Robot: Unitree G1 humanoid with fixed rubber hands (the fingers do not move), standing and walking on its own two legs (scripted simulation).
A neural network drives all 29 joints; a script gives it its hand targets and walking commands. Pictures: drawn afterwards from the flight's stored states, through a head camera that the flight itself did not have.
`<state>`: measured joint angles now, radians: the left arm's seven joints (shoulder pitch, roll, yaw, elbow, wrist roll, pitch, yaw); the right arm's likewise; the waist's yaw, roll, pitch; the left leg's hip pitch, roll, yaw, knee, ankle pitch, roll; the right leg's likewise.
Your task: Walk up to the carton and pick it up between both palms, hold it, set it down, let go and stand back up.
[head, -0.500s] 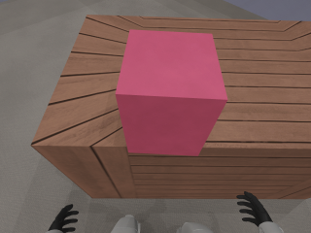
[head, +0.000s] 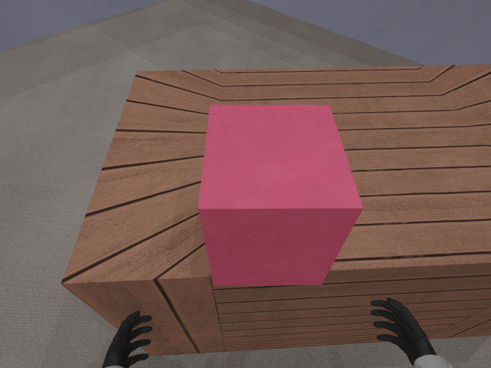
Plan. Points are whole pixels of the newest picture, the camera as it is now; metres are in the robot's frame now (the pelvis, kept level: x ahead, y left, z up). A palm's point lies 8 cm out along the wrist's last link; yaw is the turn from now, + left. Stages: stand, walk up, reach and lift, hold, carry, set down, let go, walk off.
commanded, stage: reach and lift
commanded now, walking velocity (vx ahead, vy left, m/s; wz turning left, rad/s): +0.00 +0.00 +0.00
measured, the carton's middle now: (268, 200) +0.37 +0.00 +0.05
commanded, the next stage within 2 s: none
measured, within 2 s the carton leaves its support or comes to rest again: neither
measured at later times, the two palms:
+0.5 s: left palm (128, 366) +0.13 +0.21 -0.03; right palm out of the picture +0.14 -0.23 -0.01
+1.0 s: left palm (134, 314) +0.18 +0.20 +0.03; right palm (432, 322) +0.18 -0.22 +0.04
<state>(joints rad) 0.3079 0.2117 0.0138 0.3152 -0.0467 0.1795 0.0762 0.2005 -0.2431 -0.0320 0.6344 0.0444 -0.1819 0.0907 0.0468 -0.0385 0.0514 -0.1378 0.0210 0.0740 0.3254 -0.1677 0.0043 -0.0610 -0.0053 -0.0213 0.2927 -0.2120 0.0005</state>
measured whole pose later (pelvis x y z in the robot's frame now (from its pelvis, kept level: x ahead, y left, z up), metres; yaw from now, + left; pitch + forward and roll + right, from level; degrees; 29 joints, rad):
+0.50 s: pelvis -0.02 -0.02 +0.00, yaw -1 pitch -3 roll +0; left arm 0.43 0.23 -0.03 0.06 -0.13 0.09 0.08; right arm 0.45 -0.16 -0.01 0.17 0.12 -0.08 0.01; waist 0.06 -0.04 0.05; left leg -0.10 0.05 0.08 0.26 -0.12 -0.02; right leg -0.05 0.02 0.00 0.27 -0.18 -0.03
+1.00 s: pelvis -0.01 -0.01 +0.00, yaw -2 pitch -2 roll +0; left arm 0.36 0.20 -0.06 -0.19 -0.18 0.17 0.13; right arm 0.37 -0.21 -0.03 -0.05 0.24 0.03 -0.01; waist 0.07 -0.03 0.04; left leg -0.11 0.03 0.09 0.28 -0.14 0.00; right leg -0.07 0.01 0.02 0.28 -0.18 -0.01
